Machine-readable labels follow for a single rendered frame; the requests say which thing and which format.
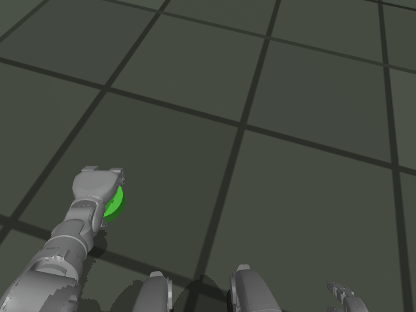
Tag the tin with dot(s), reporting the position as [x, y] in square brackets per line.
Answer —
[115, 205]

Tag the left robot arm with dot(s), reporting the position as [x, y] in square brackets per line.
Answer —
[49, 283]

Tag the left robot hand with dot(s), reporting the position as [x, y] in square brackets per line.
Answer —
[100, 184]

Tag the right robot hand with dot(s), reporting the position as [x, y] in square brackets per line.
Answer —
[346, 297]

